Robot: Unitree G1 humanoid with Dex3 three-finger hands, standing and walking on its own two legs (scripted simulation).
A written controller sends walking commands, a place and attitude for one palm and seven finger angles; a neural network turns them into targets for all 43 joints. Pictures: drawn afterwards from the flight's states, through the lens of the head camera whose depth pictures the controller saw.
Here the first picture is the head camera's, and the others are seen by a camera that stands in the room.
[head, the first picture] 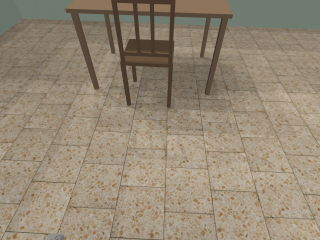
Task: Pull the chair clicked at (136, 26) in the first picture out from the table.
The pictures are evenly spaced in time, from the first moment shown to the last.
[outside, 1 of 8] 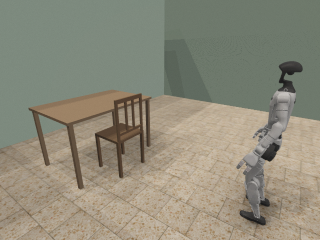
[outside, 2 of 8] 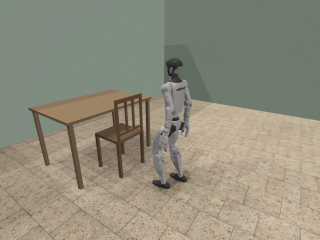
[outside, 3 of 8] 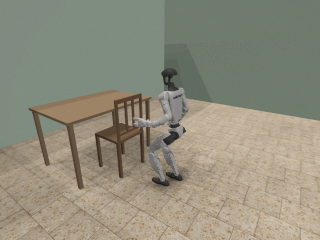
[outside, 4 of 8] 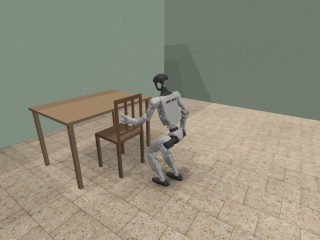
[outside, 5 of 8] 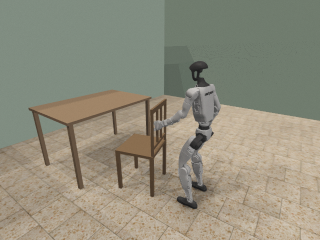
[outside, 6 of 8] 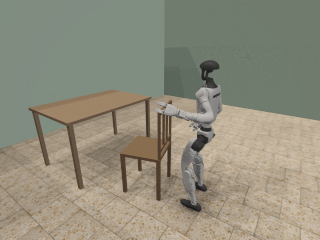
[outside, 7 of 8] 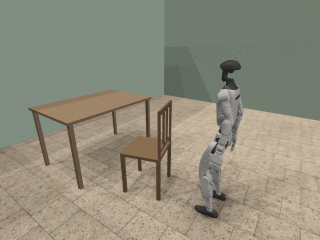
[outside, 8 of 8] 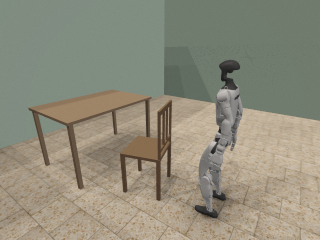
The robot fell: no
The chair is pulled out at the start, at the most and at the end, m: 0.00 0.50 0.50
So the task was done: yes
